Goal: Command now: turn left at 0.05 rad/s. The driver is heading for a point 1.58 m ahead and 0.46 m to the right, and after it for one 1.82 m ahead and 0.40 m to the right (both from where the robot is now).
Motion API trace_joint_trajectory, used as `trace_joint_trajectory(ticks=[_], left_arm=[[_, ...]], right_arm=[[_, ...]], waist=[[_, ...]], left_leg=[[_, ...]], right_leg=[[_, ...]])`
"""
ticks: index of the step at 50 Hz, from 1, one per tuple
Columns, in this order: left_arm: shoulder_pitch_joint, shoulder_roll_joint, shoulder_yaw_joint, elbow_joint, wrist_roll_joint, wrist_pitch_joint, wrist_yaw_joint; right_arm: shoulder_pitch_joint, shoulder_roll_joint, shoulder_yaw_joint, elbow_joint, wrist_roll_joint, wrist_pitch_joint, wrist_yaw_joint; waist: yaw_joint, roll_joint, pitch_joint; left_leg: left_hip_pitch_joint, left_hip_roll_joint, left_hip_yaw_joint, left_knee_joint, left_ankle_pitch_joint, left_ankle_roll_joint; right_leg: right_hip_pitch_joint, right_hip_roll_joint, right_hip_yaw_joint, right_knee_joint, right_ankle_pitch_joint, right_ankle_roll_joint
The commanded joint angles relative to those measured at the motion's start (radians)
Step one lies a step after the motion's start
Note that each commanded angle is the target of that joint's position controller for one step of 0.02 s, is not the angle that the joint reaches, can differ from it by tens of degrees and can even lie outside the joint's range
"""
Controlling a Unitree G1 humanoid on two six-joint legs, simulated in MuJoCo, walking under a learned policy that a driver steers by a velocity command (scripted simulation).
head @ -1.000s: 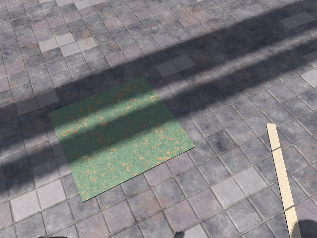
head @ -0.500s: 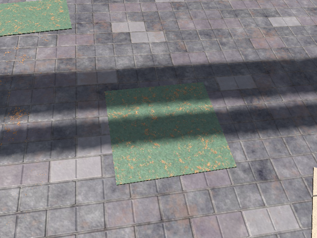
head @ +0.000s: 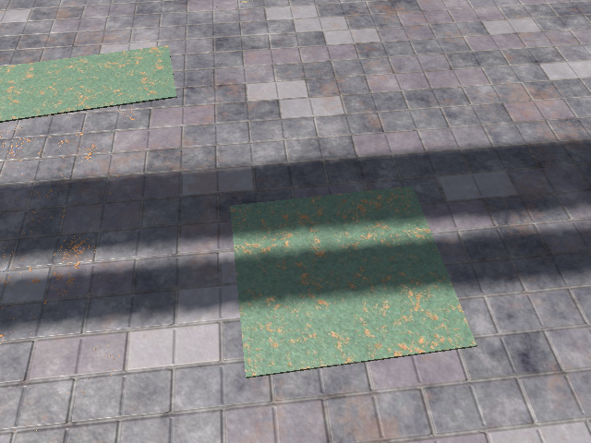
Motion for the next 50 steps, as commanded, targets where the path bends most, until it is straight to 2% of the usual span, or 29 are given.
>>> trace_joint_trajectory(ticks=[1,9,10,12,14,15,16,19,21,22,23,24,25,26,27,29,31,33,36,38,41,43,44,45,46,47,48,49,50], left_arm=[[-0.02,0.123,0.028,-0.063,-0.002,-0.011,0.003],[-0.011,0.112,0.019,-0.029,-0.004,-0.013,-0.003],[0.0,0.107,0.017,-0.019,-0.002,-0.012,-0.003],[0.01,0.138,0.025,-0.007,-0.011,-0.006,0.003],[0.073,0.181,0.036,0.014,-0.024,-0.007,0.013],[0.095,0.208,0.044,0.025,-0.028,-0.011,0.017],[0.108,0.217,0.049,0.03,-0.027,-0.016,0.022],[0.092,0.216,0.051,0.026,-0.034,-0.021,0.018],[0.034,0.215,0.05,0.013,-0.05,-0.013,0.011],[0.043,0.196,0.045,0.015,-0.045,-0.01,0.008],[0.038,0.158,0.032,0.011,-0.037,-0.015,0.006],[0.007,0.079,0.006,-0.016,-0.018,-0.025,-0.002],[0.003,0.092,0.012,-0.065,-0.039,-0.046,0.003],[0.016,0.164,0.032,-0.052,-0.06,-0.058,0.003],[0.021,0.174,0.036,-0.042,-0.067,-0.067,-0.006],[0.012,0.161,0.038,-0.027,-0.042,-0.077,-0.017],[0.003,0.134,0.034,-0.023,-0.033,-0.075,-0.035],[-0.036,0.111,0.027,-0.039,-0.026,-0.069,-0.042],[-0.152,0.073,0.008,-0.085,-0.026,-0.072,-0.046],[-0.214,0.072,0.005,-0.107,-0.031,-0.076,-0.051],[-0.243,0.102,0.012,-0.128,-0.039,-0.079,-0.06],[-0.218,0.127,0.022,-0.127,-0.036,-0.082,-0.063],[-0.174,0.147,0.031,-0.118,-0.034,-0.08,-0.06],[-0.075,0.175,0.047,-0.092,-0.033,-0.077,-0.054],[0.087,0.21,0.067,-0.044,-0.035,-0.069,-0.044],[0.253,0.276,0.082,-0.011,-0.027,-0.06,-0.031],[0.289,0.331,0.092,0.012,-0.023,-0.061,-0.046],[0.252,0.225,0.067,0.003,-0.035,-0.062,-0.045],[0.168,0.196,0.059,-0.011,-0.032,-0.062,-0.04]], right_arm=[[-0.019,-0.096,-0.027,-0.057,0.001,-0.017,-0.007],[0.006,-0.097,-0.028,-0.023,0.001,-0.019,-0.02],[0.02,-0.089,-0.026,-0.013,0.001,-0.017,-0.023],[0.027,-0.089,-0.027,-0.005,0.009,-0.017,-0.027],[-0.005,-0.077,-0.025,-0.03,0.018,-0.041,-0.022],[-0.039,-0.072,-0.022,-0.048,0.027,-0.059,-0.018],[-0.067,-0.077,-0.023,-0.058,0.033,-0.078,-0.011],[-0.051,-0.078,-0.024,-0.054,0.04,-0.109,0.014],[0.032,-0.063,-0.025,-0.008,0.034,-0.12,0.026],[0.102,-0.07,-0.034,0.028,0.028,-0.119,0.028],[0.185,-0.091,-0.045,0.05,0.031,-0.117,0.026],[0.302,-0.16,-0.062,0.059,0.031,-0.118,0.015],[0.353,-0.259,-0.08,0.057,0.022,-0.124,0.027],[0.288,-0.189,-0.059,0.046,0.019,-0.134,0.03],[0.236,-0.143,-0.044,0.031,0.019,-0.139,0.028],[0.176,-0.123,-0.031,0.018,0.014,-0.136,0.031],[0.18,-0.101,-0.019,0.021,0.01,-0.127,0.028],[0.207,-0.112,-0.019,0.033,0.019,-0.121,0.023],[0.224,-0.139,-0.02,0.046,0.019,-0.112,0.008],[0.257,-0.158,-0.023,0.062,0.021,-0.111,0.003],[0.26,-0.169,-0.028,0.083,0.034,-0.11,0.002],[0.244,-0.178,-0.034,0.089,0.034,-0.103,0.001],[0.234,-0.192,-0.039,0.088,0.029,-0.097,0.001],[0.221,-0.2,-0.042,0.087,0.023,-0.088,0.0],[0.209,-0.193,-0.037,0.08,0.016,-0.079,-0.004],[0.24,-0.151,-0.019,0.055,-0.008,-0.078,-0.011],[0.403,0.0,0.02,0.055,0.003,-0.098,0.007],[0.312,-0.109,0.001,0.06,0.026,-0.123,0.015],[0.184,-0.162,-0.015,0.02,0.053,-0.141,0.021]], waist=[[0.013,0.003,-0.048],[0.009,0.006,-0.043],[0.008,-0.002,-0.062],[0.013,-0.052,-0.017],[0.033,-0.145,0.061],[0.04,-0.169,0.108],[0.05,-0.159,0.134],[0.036,-0.143,0.097],[-0.02,-0.126,0.05],[-0.045,-0.109,0.012],[-0.082,-0.076,-0.025],[-0.125,0.122,-0.064],[-0.118,0.311,-0.064],[-0.084,0.172,0.004],[-0.062,0.118,0.055],[-0.04,0.06,0.069],[-0.033,0.083,0.05],[-0.042,0.072,0.049],[-0.068,0.067,0.071],[-0.085,0.076,0.088],[-0.062,0.085,0.105],[-0.027,0.086,0.075],[0.001,0.102,0.031],[0.056,0.114,-0.046],[0.135,0.104,-0.152],[0.171,-0.024,-0.298],[0.061,-0.332,-0.44],[0.104,-0.228,-0.367],[0.095,-0.154,-0.196]], left_leg=[[0.005,0.072,-0.062,-0.062,0.184,0.011],[0.038,0.079,-0.064,-0.062,0.214,0.005],[0.048,0.068,-0.051,-0.063,0.142,0.005],[-0.023,0.018,0.008,-0.011,-0.131,0.015],[-0.188,0.0,0.083,0.124,-0.222,0.014],[-0.247,0.031,0.111,0.178,-0.19,0.013],[-0.287,0.07,0.099,0.225,-0.177,0.015],[-0.266,0.106,0.115,0.179,-0.22,0.04],[0.015,0.053,0.191,-0.015,-0.002,0.043],[0.153,0.02,0.208,-0.037,0.065,0.032],[0.27,0.049,0.157,-0.049,0.049,0.041],[0.385,0.243,-0.135,-0.182,-0.068,0.111],[0.423,0.43,-0.553,-0.323,-0.241,0.273],[0.372,0.454,-0.56,-0.334,-0.332,0.306],[0.353,0.413,-0.453,-0.334,-0.329,0.275],[0.325,0.343,-0.285,-0.355,-0.119,0.222],[0.285,0.29,-0.151,-0.372,0.106,0.197],[0.267,0.268,-0.068,-0.38,0.254,0.204],[0.19,0.232,0.023,-0.4,0.298,0.191],[0.154,0.238,0.041,-0.419,0.271,0.19],[0.217,0.29,0.038,-0.402,0.308,0.177],[0.292,0.313,0.047,-0.337,0.459,0.154],[0.321,0.312,0.056,-0.269,0.628,0.142],[0.327,0.293,0.075,-0.138,0.809,0.127],[0.268,0.248,0.122,0.063,0.869,0.097],[0.036,0.197,0.149,0.381,0.551,0.066],[-0.326,-0.004,0.098,0.721,-0.252,0.002],[-0.441,0.038,0.003,0.821,-0.286,0.019],[-0.509,0.084,0.027,0.825,-0.196,0.029]], right_leg=[[0.014,-0.086,0.083,-0.088,0.134,-0.035],[0.004,-0.069,0.072,-0.093,0.14,-0.033],[0.007,-0.063,0.069,-0.108,0.052,-0.035],[-0.015,-0.07,0.111,-0.151,-0.244,-0.072],[0.0,-0.208,0.321,-0.275,-0.5,-0.169],[-0.003,-0.299,0.439,-0.33,-0.54,-0.221],[-0.009,-0.342,0.49,-0.35,-0.502,-0.248],[0.04,-0.315,0.399,-0.339,-0.32,-0.223],[-0.085,-0.215,0.232,-0.285,-0.181,-0.172],[-0.14,-0.174,0.18,-0.22,-0.134,-0.151],[-0.204,-0.137,0.127,-0.115,-0.093,-0.117],[-0.329,-0.037,0.013,0.212,-0.088,-0.046],[-0.532,0.048,0.007,0.471,-0.273,-0.017],[-0.619,-0.021,0.078,0.617,-0.277,-0.031],[-0.666,-0.064,0.089,0.649,-0.167,-0.053],[-0.662,-0.114,0.064,0.602,-0.012,-0.057],[-0.606,-0.129,0.027,0.549,0.079,-0.035],[-0.599,-0.122,-0.008,0.461,0.136,0.0],[-0.511,-0.093,-0.043,0.228,0.271,0.03],[-0.435,-0.064,-0.062,0.117,0.343,0.032],[-0.411,-0.058,-0.028,0.036,0.355,-0.006],[-0.375,-0.046,-0.025,0.01,0.308,-0.041],[-0.308,-0.021,-0.042,0.016,0.269,-0.059],[-0.177,0.011,-0.069,0.017,0.243,-0.085],[0.037,0.024,-0.087,0.017,0.254,-0.113],[0.356,-0.159,0.141,0.062,0.248,-0.173],[0.634,-0.37,0.689,-0.107,-0.091,-0.344],[0.583,-0.342,0.795,-0.238,-0.226,-0.306],[0.437,-0.319,0.643,-0.25,-0.17,-0.271]])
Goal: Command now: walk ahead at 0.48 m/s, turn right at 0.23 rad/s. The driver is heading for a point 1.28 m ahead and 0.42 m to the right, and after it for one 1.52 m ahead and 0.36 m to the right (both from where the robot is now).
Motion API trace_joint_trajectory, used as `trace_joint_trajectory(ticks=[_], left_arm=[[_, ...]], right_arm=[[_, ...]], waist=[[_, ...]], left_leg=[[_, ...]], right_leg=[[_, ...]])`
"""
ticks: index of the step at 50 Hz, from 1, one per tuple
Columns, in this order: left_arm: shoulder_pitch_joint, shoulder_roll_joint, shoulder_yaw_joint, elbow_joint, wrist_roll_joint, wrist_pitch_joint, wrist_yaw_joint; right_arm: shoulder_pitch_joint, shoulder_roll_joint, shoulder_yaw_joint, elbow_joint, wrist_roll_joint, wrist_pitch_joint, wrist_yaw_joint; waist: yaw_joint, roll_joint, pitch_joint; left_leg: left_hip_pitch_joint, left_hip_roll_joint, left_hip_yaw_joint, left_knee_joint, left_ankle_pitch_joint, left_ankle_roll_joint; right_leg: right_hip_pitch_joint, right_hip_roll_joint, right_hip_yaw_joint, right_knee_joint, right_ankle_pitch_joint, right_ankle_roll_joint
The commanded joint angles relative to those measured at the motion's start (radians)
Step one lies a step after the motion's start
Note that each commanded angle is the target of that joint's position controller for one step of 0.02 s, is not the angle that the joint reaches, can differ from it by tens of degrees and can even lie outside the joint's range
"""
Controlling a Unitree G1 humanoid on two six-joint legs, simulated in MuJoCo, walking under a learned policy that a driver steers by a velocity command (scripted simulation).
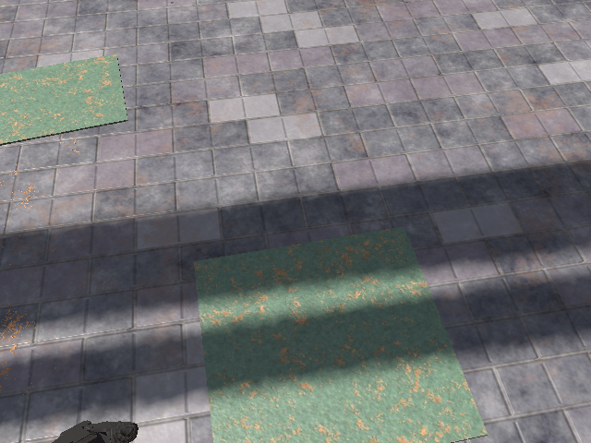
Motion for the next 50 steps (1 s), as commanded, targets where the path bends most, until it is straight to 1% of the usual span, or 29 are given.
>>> trace_joint_trajectory(ticks=[1,2,3,6,8,12,15,18,20,21,22,23,24,25,26,27,28,30,32,35,38,42,43,45,46,47,48,49,50], left_arm=[[0.199,0.151,0.049,-0.002,0.006,0.002,0.01],[0.162,0.144,0.049,-0.011,0.017,0.0,0.009],[0.144,0.127,0.044,-0.016,0.03,-0.003,0.011],[0.148,0.118,0.045,-0.012,0.01,-0.009,0.017],[0.181,0.144,0.053,-0.001,0.005,-0.011,0.028],[0.252,0.177,0.065,0.017,-0.006,0.006,0.049],[0.312,0.184,0.068,0.033,-0.016,0.021,0.056],[0.329,0.177,0.068,0.036,-0.015,0.035,0.062],[0.309,0.172,0.069,0.029,-0.01,0.045,0.063],[0.305,0.139,0.058,0.023,-0.005,0.046,0.06],[0.301,0.071,0.033,0.001,0.012,0.042,0.054],[0.427,0.008,0.013,-0.032,-0.014,0.031,0.053],[0.419,0.111,0.03,-0.016,-0.029,0.03,0.057],[0.322,0.168,0.048,-0.025,-0.027,0.036,0.058],[0.274,0.16,0.05,-0.034,-0.016,0.042,0.06],[0.241,0.148,0.053,-0.047,-0.007,0.044,0.056],[0.239,0.13,0.054,-0.054,-0.01,0.049,0.05],[0.235,0.089,0.048,-0.065,-0.016,0.063,0.042],[0.198,0.071,0.043,-0.089,-0.009,0.07,0.039],[0.142,0.06,0.037,-0.112,-0.005,0.067,0.028],[0.046,0.046,0.028,-0.137,-0.005,0.056,0.009],[-0.052,0.055,0.029,-0.185,-0.009,0.055,-0.013],[-0.059,0.064,0.033,-0.195,-0.008,0.057,-0.017],[-0.01,0.1,0.052,-0.197,-0.002,0.063,-0.017],[0.096,0.134,0.073,-0.174,-0.001,0.068,-0.014],[0.271,0.19,0.107,-0.126,-0.005,0.074,0.0],[0.389,0.278,0.13,-0.1,-0.016,0.085,0.023],[0.332,0.343,0.128,-0.14,-0.015,0.069,0.019],[0.338,0.246,0.102,-0.146,-0.009,0.053,0.009]], right_arm=[[-0.082,-0.138,-0.02,-0.129,0.021,-0.066,0.006],[-0.111,-0.132,-0.024,-0.136,0.002,-0.072,0.001],[-0.092,-0.126,-0.026,-0.138,-0.008,-0.068,0.0],[-0.086,-0.098,-0.022,-0.147,-0.023,-0.045,-0.004],[-0.172,-0.09,-0.017,-0.184,-0.031,-0.037,-0.01],[-0.339,-0.064,-0.005,-0.23,-0.025,-0.053,-0.001],[-0.424,-0.072,-0.005,-0.255,-0.008,-0.063,0.012],[-0.441,-0.11,-0.02,-0.27,-0.001,-0.074,0.022],[-0.363,-0.134,-0.035,-0.254,0.001,-0.081,0.021],[-0.268,-0.162,-0.05,-0.234,-0.005,-0.085,0.014],[-0.114,-0.217,-0.066,-0.222,-0.021,-0.086,0.004],[-0.038,-0.289,-0.087,-0.188,-0.028,-0.066,0.007],[-0.046,-0.197,-0.069,-0.195,-0.014,-0.06,0.014],[-0.084,-0.137,-0.053,-0.202,-0.011,-0.056,0.012],[-0.133,-0.118,-0.045,-0.204,-0.017,-0.053,0.012],[-0.165,-0.095,-0.038,-0.196,-0.02,-0.049,0.012],[-0.182,-0.086,-0.035,-0.19,-0.026,-0.051,0.011],[-0.189,-0.087,-0.039,-0.175,-0.021,-0.058,0.011],[-0.184,-0.112,-0.05,-0.157,-0.016,-0.065,0.011],[-0.18,-0.143,-0.06,-0.135,-0.017,-0.061,0.008],[-0.163,-0.168,-0.065,-0.115,-0.01,-0.051,0.003],[-0.116,-0.204,-0.076,-0.083,0.009,-0.032,0.002],[-0.112,-0.214,-0.079,-0.079,0.014,-0.026,0.001],[-0.117,-0.246,-0.089,-0.079,0.022,-0.013,-0.004],[-0.124,-0.255,-0.092,-0.082,0.026,-0.004,-0.007],[-0.123,-0.232,-0.082,-0.088,0.023,-0.002,-0.011],[-0.079,-0.139,-0.048,-0.112,-0.024,-0.008,-0.009],[-0.039,-0.072,-0.018,-0.175,-0.026,-0.039,0.004],[-0.162,-0.178,-0.041,-0.183,0.01,-0.068,0.016]], waist=[[0.109,-0.029,-0.142],[0.077,0.006,-0.092],[0.041,-0.019,-0.095],[0.012,-0.053,-0.069],[0.031,-0.048,-0.024],[0.093,-0.048,-0.009],[0.125,-0.058,-0.016],[0.112,-0.082,-0.03],[0.061,-0.114,-0.055],[0.013,-0.106,-0.114],[-0.052,-0.008,-0.259],[0.0,0.309,-0.381],[-0.016,0.245,-0.323],[-0.038,0.144,-0.2],[-0.022,0.08,-0.132],[-0.006,0.078,-0.079],[0.016,0.108,-0.056],[0.028,0.121,-0.039],[0.03,0.095,-0.022],[0.021,0.07,-0.017],[-0.013,0.057,0.006],[-0.032,0.056,0.036],[-0.025,0.059,0.034],[0.023,0.089,-0.021],[0.089,0.087,-0.084],[0.177,0.058,-0.175],[0.183,-0.141,-0.263],[0.092,-0.307,-0.418],[0.17,-0.135,-0.389]], left_leg=[[-0.583,0.067,-0.042,0.31,0.125,0.022],[-0.548,0.097,-0.035,0.25,0.177,0.018],[-0.489,0.121,-0.048,0.215,0.211,0.015],[-0.457,0.132,-0.029,0.107,0.228,-0.025],[-0.496,0.13,-0.019,-0.014,0.31,-0.055],[-0.433,0.076,-0.008,-0.318,0.561,-0.078],[-0.373,0.039,-0.011,-0.416,0.606,-0.083],[-0.336,0.027,-0.038,-0.499,0.517,-0.061],[-0.226,0.023,-0.02,-0.542,0.436,-0.025],[-0.069,0.046,-0.022,-0.571,0.421,0.011],[0.182,0.213,-0.171,-0.546,0.365,0.079],[0.488,0.426,-0.597,-0.617,0.159,0.231],[0.451,0.441,-0.693,-0.668,-0.017,0.225],[0.343,0.396,-0.54,-0.68,0.021,0.184],[0.234,0.35,-0.409,-0.694,0.158,0.163],[0.152,0.31,-0.318,-0.719,0.257,0.157],[0.089,0.283,-0.244,-0.747,0.315,0.147],[0.03,0.262,-0.146,-0.792,0.388,0.157],[0.019,0.274,-0.084,-0.821,0.458,0.176],[0.046,0.272,0.015,-0.831,0.54,0.176],[0.058,0.257,0.112,-0.83,0.565,0.152],[0.144,0.29,0.172,-0.801,0.607,0.124],[0.17,0.298,0.187,-0.772,0.677,0.115],[0.2,0.295,0.229,-0.632,1.002,0.094],[0.18,0.278,0.256,-0.474,1.129,0.078],[0.061,0.239,0.281,-0.248,1.093,0.045],[-0.236,0.172,0.279,0.087,0.475,-0.002],[-0.585,-0.029,0.094,0.39,-0.118,-0.045],[-0.691,0.025,-0.044,0.431,-0.054,-0.027]], right_leg=[[0.576,-0.314,0.596,-0.342,-0.198,-0.192],[0.457,-0.278,0.513,-0.356,-0.068,-0.192],[0.391,-0.249,0.468,-0.376,0.004,-0.192],[0.278,-0.217,0.386,-0.431,0.054,-0.22],[0.231,-0.204,0.351,-0.455,0.052,-0.223],[0.206,-0.149,0.287,-0.423,0.052,-0.161],[0.234,-0.162,0.325,-0.377,0.006,-0.148],[0.332,-0.191,0.41,-0.285,-0.015,-0.124],[0.346,-0.187,0.441,-0.202,0.029,-0.099],[0.313,-0.136,0.414,-0.091,0.06,-0.068],[0.199,-0.073,0.335,0.182,-0.049,-0.032],[-0.15,0.06,0.192,0.492,-0.437,0.029],[-0.28,-0.021,0.215,0.642,-0.442,0.043],[-0.311,-0.054,0.207,0.686,-0.346,0.051],[-0.285,-0.086,0.181,0.677,-0.269,0.062],[-0.271,-0.11,0.177,0.635,-0.219,0.07],[-0.23,-0.135,0.171,0.61,-0.187,0.073],[-0.202,-0.148,0.143,0.579,-0.159,0.081],[-0.226,-0.158,0.139,0.517,-0.117,0.092],[-0.237,-0.164,0.129,0.372,0.009,0.096],[-0.191,-0.15,0.08,0.203,0.137,0.08],[-0.172,-0.132,0.031,0.083,0.101,0.038],[-0.157,-0.119,0.014,0.064,0.059,0.021],[-0.035,-0.055,-0.042,0.048,-0.044,-0.022],[0.111,-0.01,-0.068,0.018,-0.053,-0.051],[0.375,0.026,-0.058,-0.029,0.002,-0.091],[0.678,-0.169,0.239,-0.028,0.058,-0.16],[0.91,-0.376,0.841,-0.217,-0.225,-0.362],[0.875,-0.374,0.826,-0.305,-0.289,-0.311]])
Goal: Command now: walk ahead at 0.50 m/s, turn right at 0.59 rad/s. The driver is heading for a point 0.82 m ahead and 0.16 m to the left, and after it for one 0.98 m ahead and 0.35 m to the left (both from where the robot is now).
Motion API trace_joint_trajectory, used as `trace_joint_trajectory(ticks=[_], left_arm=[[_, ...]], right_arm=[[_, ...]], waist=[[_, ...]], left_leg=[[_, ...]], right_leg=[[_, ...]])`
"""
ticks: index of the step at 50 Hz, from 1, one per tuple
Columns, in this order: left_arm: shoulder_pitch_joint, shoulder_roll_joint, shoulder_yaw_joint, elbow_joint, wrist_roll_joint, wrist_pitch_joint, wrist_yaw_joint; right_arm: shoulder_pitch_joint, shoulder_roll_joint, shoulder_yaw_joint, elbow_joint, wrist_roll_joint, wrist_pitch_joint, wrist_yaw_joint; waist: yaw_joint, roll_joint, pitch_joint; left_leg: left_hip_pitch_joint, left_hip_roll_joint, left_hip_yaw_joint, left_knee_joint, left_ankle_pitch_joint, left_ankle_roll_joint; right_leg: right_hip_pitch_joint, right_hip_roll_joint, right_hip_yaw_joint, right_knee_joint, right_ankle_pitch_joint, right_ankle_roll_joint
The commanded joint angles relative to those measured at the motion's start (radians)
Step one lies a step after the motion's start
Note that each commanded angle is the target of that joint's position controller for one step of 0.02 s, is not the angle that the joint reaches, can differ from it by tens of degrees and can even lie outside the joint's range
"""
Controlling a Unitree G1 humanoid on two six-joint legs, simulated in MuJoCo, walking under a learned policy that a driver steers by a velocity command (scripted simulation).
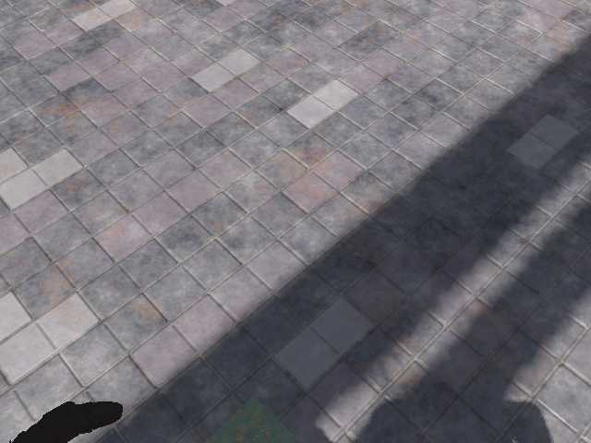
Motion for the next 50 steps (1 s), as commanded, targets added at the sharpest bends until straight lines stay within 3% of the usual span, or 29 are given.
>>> trace_joint_trajectory(ticks=[1,2,3,4,7,11,14,17,20,21,22,23,24,25,26,27,28,29,30,31,33,35,37,41,43,45,48,50], left_arm=[[0.288,0.184,0.059,-0.005,0.008,-0.029,0.007],[0.226,0.162,0.05,-0.007,0.009,-0.036,0.007],[0.169,0.134,0.042,-0.015,0.013,-0.038,0.011],[0.139,0.126,0.037,-0.027,0.024,-0.039,0.015],[0.143,0.123,0.034,-0.002,0.022,-0.048,0.03],[0.203,0.128,0.031,0.051,0.017,-0.047,0.048],[0.244,0.143,0.03,0.086,0.016,-0.051,0.048],[0.289,0.149,0.03,0.127,0.017,-0.05,0.044],[0.305,0.159,0.035,0.159,0.017,-0.039,0.048],[0.295,0.164,0.037,0.163,0.017,-0.035,0.051],[0.265,0.168,0.037,0.158,0.023,-0.03,0.056],[0.232,0.166,0.033,0.147,0.029,-0.022,0.062],[0.228,0.152,0.023,0.125,0.04,-0.022,0.073],[0.311,0.076,-0.002,0.082,0.059,-0.037,0.072],[0.359,0.082,-0.012,0.105,0.062,-0.05,0.062],[0.306,0.152,0.002,0.103,0.033,-0.05,0.051],[0.229,0.153,0.001,0.085,0.024,-0.045,0.052],[0.178,0.147,0.003,0.079,0.028,-0.035,0.061],[0.173,0.147,0.009,0.075,0.032,-0.019,0.07],[0.196,0.13,0.007,0.079,0.031,-0.003,0.075],[0.231,0.095,0.001,0.091,0.037,0.014,0.089],[0.22,0.092,0.003,0.091,0.039,0.026,0.104],[0.19,0.094,0.008,0.087,0.038,0.04,0.114],[0.123,0.084,0.012,0.074,0.035,0.05,0.123],[0.109,0.086,0.014,0.067,0.026,0.041,0.109],[0.059,0.075,0.009,0.052,0.021,0.025,0.088],[0.062,0.087,0.017,0.051,0.008,-0.007,0.067],[0.133,0.089,0.029,0.08,-0.004,-0.023,0.064]], right_arm=[[-0.112,-0.144,-0.013,-0.17,0.034,-0.076,0.017],[-0.111,-0.128,-0.009,-0.16,0.016,-0.08,0.009],[-0.101,-0.133,-0.014,-0.15,-0.009,-0.075,0.002],[-0.082,-0.133,-0.017,-0.146,-0.016,-0.064,0.004],[-0.069,-0.094,-0.009,-0.133,-0.027,-0.038,0.005],[-0.204,-0.044,0.013,-0.16,-0.024,-0.037,0.011],[-0.287,-0.031,0.023,-0.172,-0.005,-0.045,0.028],[-0.344,-0.048,0.02,-0.195,0.007,-0.05,0.044],[-0.353,-0.054,0.019,-0.217,0.008,-0.051,0.063],[-0.328,-0.06,0.017,-0.215,0.008,-0.049,0.066],[-0.269,-0.077,0.007,-0.201,0.0,-0.049,0.066],[-0.143,-0.108,-0.012,-0.166,-0.013,-0.051,0.063],[-0.03,-0.164,-0.031,-0.15,-0.022,-0.055,0.058],[0.036,-0.268,-0.047,-0.164,-0.044,-0.054,0.053],[0.058,-0.185,-0.027,-0.16,-0.034,-0.047,0.052],[0.002,-0.144,-0.017,-0.182,-0.017,-0.034,0.048],[-0.052,-0.127,-0.016,-0.196,-0.003,-0.02,0.041],[-0.084,-0.123,-0.015,-0.2,0.004,-0.006,0.035],[-0.1,-0.122,-0.012,-0.204,0.002,0.004,0.028],[-0.115,-0.133,-0.016,-0.204,-0.007,0.014,0.027],[-0.134,-0.151,-0.024,-0.205,-0.015,0.025,0.023],[-0.132,-0.162,-0.028,-0.201,-0.011,0.04,0.008],[-0.132,-0.165,-0.028,-0.2,-0.004,0.059,-0.01],[-0.135,-0.158,-0.022,-0.204,-0.004,0.087,-0.042],[-0.142,-0.149,-0.02,-0.213,0.007,0.096,-0.052],[-0.146,-0.149,-0.023,-0.219,0.009,0.1,-0.054],[-0.11,-0.151,-0.027,-0.215,-0.006,0.103,-0.038],[-0.111,-0.131,-0.021,-0.213,0.009,0.105,-0.033]], waist=[[0.161,-0.097,-0.272],[0.109,0.0,-0.187],[0.071,-0.003,-0.153],[0.043,-0.033,-0.138],[0.029,-0.03,-0.122],[0.083,-0.047,-0.079],[0.13,-0.062,-0.048],[0.154,-0.057,-0.01],[0.145,-0.058,-0.003],[0.128,-0.063,-0.018],[0.092,-0.072,-0.051],[0.022,-0.061,-0.138],[-0.029,-0.021,-0.24],[0.012,0.208,-0.389],[0.004,0.25,-0.537],[-0.01,0.142,-0.475],[-0.006,0.07,-0.355],[0.008,-0.001,-0.244],[0.038,-0.009,-0.199],[0.066,0.022,-0.179],[0.084,0.082,-0.189],[0.084,0.095,-0.23],[0.077,0.098,-0.254],[0.062,0.115,-0.232],[0.063,0.123,-0.247],[0.042,0.184,-0.206],[0.03,0.245,-0.169],[0.077,0.216,-0.12]], left_leg=[[-0.707,-0.034,-0.179,0.411,0.039,0.043],[-0.653,0.009,-0.178,0.323,0.116,0.042],[-0.582,0.036,-0.182,0.239,0.16,0.033],[-0.52,0.048,-0.185,0.211,0.19,0.025],[-0.479,0.04,-0.151,0.109,0.259,-0.018],[-0.471,0.018,-0.132,-0.17,0.522,-0.038],[-0.424,-0.004,-0.111,-0.322,0.671,-0.018],[-0.496,-0.006,-0.119,-0.385,0.63,0.025],[-0.548,-0.022,-0.114,-0.417,0.489,0.078],[-0.513,-0.038,-0.104,-0.423,0.443,0.095],[-0.42,-0.075,-0.081,-0.437,0.411,0.113],[-0.248,-0.126,-0.04,-0.471,0.481,0.135],[-0.016,-0.064,-0.12,-0.463,0.746,0.173],[0.379,0.211,-0.521,-0.412,1.149,0.349],[0.528,0.316,-0.753,-0.472,1.37,0.448],[0.451,0.276,-0.617,-0.458,1.338,0.4],[0.332,0.227,-0.51,-0.47,1.273,0.356],[0.184,0.185,-0.451,-0.509,1.206,0.328],[0.063,0.15,-0.418,-0.548,1.13,0.309],[-0.028,0.123,-0.403,-0.571,1.091,0.298],[-0.098,0.097,-0.37,-0.58,1.156,0.302],[-0.095,0.095,-0.374,-0.565,1.177,0.292],[-0.085,0.092,-0.398,-0.55,1.112,0.272],[-0.078,0.084,-0.472,-0.536,0.942,0.247],[-0.058,0.056,-0.517,-0.572,0.526,0.225],[-0.082,0.023,-0.561,-0.625,0.138,0.208],[-0.128,0.014,-0.621,-0.631,0.015,0.217],[-0.191,-0.03,-0.641,-0.596,-0.093,0.191]], right_leg=[[0.77,-0.329,0.687,-0.384,-0.183,-0.241],[0.613,-0.285,0.577,-0.383,-0.061,-0.209],[0.502,-0.248,0.493,-0.388,0.052,-0.192],[0.424,-0.223,0.455,-0.41,0.121,-0.188],[0.327,-0.197,0.355,-0.443,0.281,-0.199],[0.304,-0.141,0.241,-0.452,0.281,-0.142],[0.317,-0.159,0.219,-0.472,0.161,-0.119],[0.446,-0.221,0.233,-0.455,0.173,-0.118],[0.582,-0.273,0.221,-0.4,0.302,-0.096],[0.603,-0.274,0.202,-0.369,0.401,-0.083],[0.602,-0.248,0.168,-0.283,0.631,-0.058],[0.584,-0.196,0.118,-0.114,0.834,-0.023],[0.459,-0.138,0.077,0.109,0.736,0.032],[0.077,0.023,0.03,0.543,0.134,0.132],[-0.076,0.094,0.147,0.718,-0.45,0.166],[-0.104,0.016,0.21,0.758,-0.42,0.163],[-0.143,-0.021,0.178,0.724,-0.393,0.162],[-0.164,-0.039,0.149,0.669,-0.351,0.167],[-0.116,-0.056,0.145,0.605,-0.308,0.169],[-0.058,-0.051,0.139,0.56,-0.282,0.175],[-0.019,-0.025,0.126,0.505,-0.245,0.198],[-0.026,-0.006,0.136,0.466,-0.201,0.215],[-0.046,0.005,0.154,0.464,-0.159,0.227],[-0.093,0.025,0.183,0.469,-0.145,0.236],[-0.08,0.006,0.192,0.358,-0.096,0.227],[-0.024,0.001,0.171,0.179,-0.083,0.209],[0.152,0.024,0.132,-0.04,-0.173,0.179],[0.299,0.008,0.113,-0.285,-0.089,0.136]])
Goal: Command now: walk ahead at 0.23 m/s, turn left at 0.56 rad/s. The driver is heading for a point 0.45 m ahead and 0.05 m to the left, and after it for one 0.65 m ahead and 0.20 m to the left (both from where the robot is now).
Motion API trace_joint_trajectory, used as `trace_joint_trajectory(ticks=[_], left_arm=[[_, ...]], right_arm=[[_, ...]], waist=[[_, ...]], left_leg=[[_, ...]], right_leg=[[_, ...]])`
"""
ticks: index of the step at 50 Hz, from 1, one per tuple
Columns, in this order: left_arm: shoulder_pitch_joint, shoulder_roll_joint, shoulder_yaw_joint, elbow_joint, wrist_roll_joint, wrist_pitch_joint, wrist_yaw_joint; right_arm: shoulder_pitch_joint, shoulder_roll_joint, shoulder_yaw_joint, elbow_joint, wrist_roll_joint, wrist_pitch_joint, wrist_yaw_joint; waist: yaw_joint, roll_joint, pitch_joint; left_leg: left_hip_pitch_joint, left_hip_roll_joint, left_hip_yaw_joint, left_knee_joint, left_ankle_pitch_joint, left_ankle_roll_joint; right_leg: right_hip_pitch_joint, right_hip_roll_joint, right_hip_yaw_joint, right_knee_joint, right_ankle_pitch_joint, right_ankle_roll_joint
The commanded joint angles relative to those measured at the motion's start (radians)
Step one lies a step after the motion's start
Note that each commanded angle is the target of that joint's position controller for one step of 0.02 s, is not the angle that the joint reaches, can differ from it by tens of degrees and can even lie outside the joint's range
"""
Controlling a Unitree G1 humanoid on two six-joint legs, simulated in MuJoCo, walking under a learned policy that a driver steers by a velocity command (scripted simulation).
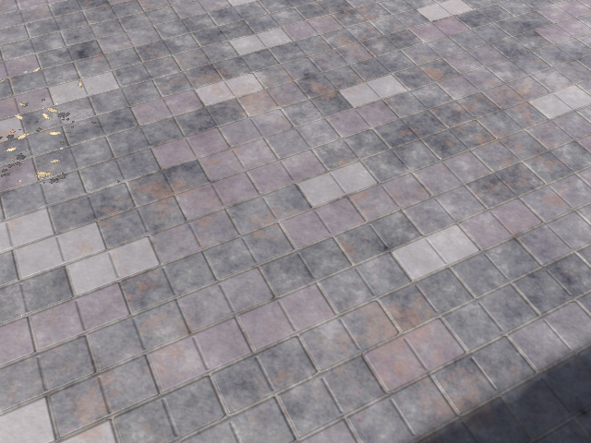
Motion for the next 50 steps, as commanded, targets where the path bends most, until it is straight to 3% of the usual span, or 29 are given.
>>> trace_joint_trajectory(ticks=[1,2,3,4,5,7,8,11,14,17,19,22,24,25,26,27,28,29,30,32,34,37,40,43,44,45,46,47,50], left_arm=[[0.072,0.134,0.05,-0.043,-0.005,-0.042,-0.002],[0.136,0.168,0.05,-0.04,0.015,-0.039,0.002],[0.148,0.266,0.077,-0.021,0.059,-0.047,-0.016],[0.087,0.209,0.069,-0.033,0.05,-0.062,-0.017],[0.06,0.154,0.054,-0.035,0.03,-0.067,-0.009],[0.065,0.12,0.041,-0.033,0.013,-0.068,0.004],[0.087,0.111,0.035,-0.027,0.018,-0.072,0.009],[0.152,0.106,0.033,-0.007,0.03,-0.079,0.006],[0.138,0.121,0.035,0.001,0.032,-0.064,0.005],[0.141,0.162,0.044,0.016,0.017,-0.045,0.011],[0.152,0.184,0.05,0.029,0.004,-0.036,0.013],[0.118,0.211,0.062,0.026,-0.019,-0.032,0.018],[0.118,0.175,0.05,0.018,-0.02,-0.045,0.013],[0.174,0.051,0.012,-0.02,0.05,-0.056,0.0],[0.247,0.072,-0.005,-0.037,0.046,-0.066,-0.014],[0.145,0.174,0.024,-0.029,0.02,-0.064,-0.018],[0.07,0.168,0.021,-0.057,0.004,-0.06,-0.014],[0.061,0.148,0.019,-0.046,0.016,-0.051,0.002],[0.066,0.157,0.023,-0.045,0.024,-0.037,0.012],[0.127,0.132,0.019,-0.013,0.023,-0.017,0.009],[0.151,0.094,0.007,0.003,0.026,-0.009,0.013],[0.112,0.048,-0.011,0.005,0.025,0.002,0.01],[0.052,0.092,0.001,-0.015,0.013,0.013,0.005],[0.036,0.109,0.01,-0.038,0.02,0.012,0.003],[0.034,0.115,0.012,-0.048,0.027,0.011,0.001],[0.024,0.156,0.019,-0.067,0.033,0.009,0.002],[-0.002,0.215,0.037,-0.076,0.024,0.009,0.004],[0.025,0.197,0.042,-0.074,0.017,0.009,0.0],[0.074,0.179,0.042,-0.08,0.032,-0.008,0.002]], right_arm=[[0.031,-0.106,-0.028,-0.051,0.011,-0.01,0.005],[0.076,-0.024,-0.009,-0.045,-0.003,-0.017,0.011],[-0.022,-0.084,-0.029,-0.13,0.011,-0.041,0.016],[-0.063,-0.16,-0.049,-0.121,0.002,-0.05,0.014],[-0.052,-0.172,-0.058,-0.101,0.002,-0.049,0.017],[-0.015,-0.127,-0.053,-0.075,-0.003,-0.046,0.027],[-0.021,-0.104,-0.049,-0.077,0.0,-0.053,0.035],[-0.06,-0.065,-0.04,-0.095,0.011,-0.068,0.048],[-0.11,-0.042,-0.034,-0.124,0.004,-0.07,0.061],[-0.174,0.0,-0.018,-0.153,-0.001,-0.072,0.086],[-0.185,-0.007,-0.021,-0.162,0.005,-0.07,0.102],[-0.093,-0.062,-0.049,-0.148,0.001,-0.067,0.111],[0.135,-0.152,-0.094,-0.089,-0.001,-0.061,0.085],[0.18,-0.241,-0.103,-0.09,0.001,-0.051,0.055],[0.135,-0.28,-0.097,-0.138,-0.022,-0.064,0.058],[0.11,-0.191,-0.082,-0.144,-0.019,-0.064,0.065],[0.052,-0.153,-0.067,-0.133,-0.007,-0.067,0.064],[0.012,-0.134,-0.062,-0.128,0.004,-0.066,0.059],[-0.028,-0.117,-0.056,-0.13,0.006,-0.062,0.054],[-0.073,-0.1,-0.046,-0.121,-0.019,-0.064,0.051],[-0.085,-0.077,-0.035,-0.092,-0.027,-0.076,0.049],[-0.094,-0.044,-0.019,-0.046,-0.037,-0.079,0.046],[-0.093,-0.074,-0.022,-0.012,-0.049,-0.072,0.049],[-0.105,-0.095,-0.026,0.003,-0.026,-0.056,0.039],[-0.077,-0.087,-0.024,0.018,-0.02,-0.053,0.034],[-0.035,-0.078,-0.025,0.024,-0.023,-0.054,0.027],[0.008,-0.064,-0.026,0.019,-0.032,-0.056,0.022],[-0.062,-0.052,-0.026,0.01,-0.037,-0.053,0.014],[-0.136,-0.042,-0.035,-0.02,-0.018,-0.04,0.009]], waist=[[0.04,0.118,-0.057],[0.028,-0.071,-0.105],[0.033,-0.27,0.026],[0.029,-0.181,0.106],[0.029,-0.159,0.111],[0.037,-0.152,0.089],[0.046,-0.145,0.083],[0.078,-0.137,0.082],[0.081,-0.13,0.105],[0.099,-0.135,0.092],[0.098,-0.136,0.072],[0.028,-0.152,-0.007],[-0.095,-0.078,-0.135],[-0.045,0.189,-0.251],[-0.016,0.282,-0.475],[-0.087,0.108,-0.439],[-0.061,0.092,-0.288],[-0.028,0.011,-0.194],[0.0,0.023,-0.148],[0.044,0.064,-0.131],[0.055,0.08,-0.147],[0.034,0.108,-0.15],[0.006,0.121,-0.08],[0.021,0.097,-0.023],[0.022,0.074,-0.011],[-0.003,-0.009,-0.006],[-0.056,-0.162,-0.008],[-0.006,-0.228,-0.006],[0.052,-0.275,-0.032]], left_leg=[[-0.077,0.128,-0.225,-0.041,-0.486,0.081],[-0.193,0.014,-0.021,0.279,-0.454,0.022],[-0.442,0.003,0.036,0.36,-0.386,0.018],[-0.481,0.092,0.033,0.444,-0.285,0.001],[-0.496,0.099,0.049,0.471,-0.204,-0.016],[-0.491,0.122,0.088,0.552,-0.103,-0.054],[-0.484,0.132,0.109,0.587,-0.06,-0.061],[-0.521,0.159,0.143,0.599,0.026,-0.076],[-0.48,0.171,0.193,0.464,0.065,-0.1],[-0.343,0.177,0.278,0.273,0.122,-0.097],[-0.265,0.157,0.319,0.191,0.107,-0.075],[-0.096,0.096,0.35,0.085,0.03,-0.003],[0.269,0.071,0.304,-0.081,0.255,0.077],[0.588,0.333,-0.016,0.014,0.717,0.177],[0.732,0.579,-0.472,-0.052,0.668,0.431],[0.645,0.495,-0.338,-0.11,0.511,0.378],[0.515,0.431,-0.214,-0.13,0.415,0.319],[0.376,0.372,-0.143,-0.153,0.348,0.267],[0.264,0.35,-0.099,-0.171,0.349,0.251],[0.103,0.324,-0.014,-0.196,0.436,0.252],[0.059,0.309,0.06,-0.193,0.519,0.248],[0.022,0.291,0.123,-0.215,0.341,0.216],[-0.014,0.315,0.092,-0.251,0.011,0.206],[0.011,0.315,0.074,-0.205,-0.127,0.167],[0.03,0.303,0.081,-0.169,-0.111,0.134],[0.035,0.256,0.122,-0.085,-0.105,0.083],[0.016,0.146,0.235,-0.001,-0.146,0.024],[0.021,0.073,0.32,0.115,-0.132,-0.026],[-0.14,0.051,0.224,0.366,-0.378,-0.033]], right_leg=[[0.272,-0.119,0.047,-0.283,0.013,-0.084],[0.382,-0.333,0.244,-0.306,-0.093,-0.151],[0.282,-0.452,0.556,-0.419,-0.271,-0.27],[0.254,-0.428,0.492,-0.43,-0.331,-0.274],[0.275,-0.369,0.388,-0.431,-0.291,-0.235],[0.313,-0.314,0.247,-0.436,-0.146,-0.202],[0.311,-0.297,0.182,-0.442,-0.075,-0.196],[0.339,-0.282,0.063,-0.452,0.055,-0.205],[0.323,-0.27,-0.063,-0.418,0.398,-0.212],[0.283,-0.261,-0.166,-0.371,0.564,-0.201],[0.295,-0.277,-0.188,-0.33,0.635,-0.196],[0.333,-0.293,-0.211,-0.153,0.913,-0.167],[0.189,-0.225,-0.26,0.195,0.793,-0.096],[-0.131,-0.134,-0.249,0.528,-0.112,-0.043],[-0.307,0.009,-0.067,0.828,-0.437,-0.006],[-0.338,-0.055,0.021,0.835,-0.312,-0.016],[-0.367,-0.08,-0.006,0.779,-0.223,-0.03],[-0.351,-0.112,-0.014,0.699,-0.163,-0.025],[-0.3,-0.128,-0.014,0.634,-0.132,-0.018],[-0.164,-0.123,-0.05,0.577,-0.103,-0.004],[-0.098,-0.125,-0.066,0.461,-0.076,0.012],[0.014,-0.147,-0.063,0.253,0.035,0.009],[0.055,-0.134,-0.073,0.156,0.051,-0.013],[0.07,-0.1,-0.111,0.015,0.064,-0.054],[0.076,-0.107,-0.091,-0.05,0.131,-0.073],[0.079,-0.159,-0.011,-0.092,0.333,-0.104],[0.059,-0.221,0.105,-0.137,0.364,-0.163],[0.024,-0.262,0.206,-0.219,0.274,-0.223],[0.154,-0.347,0.375,-0.264,0.424,-0.325]])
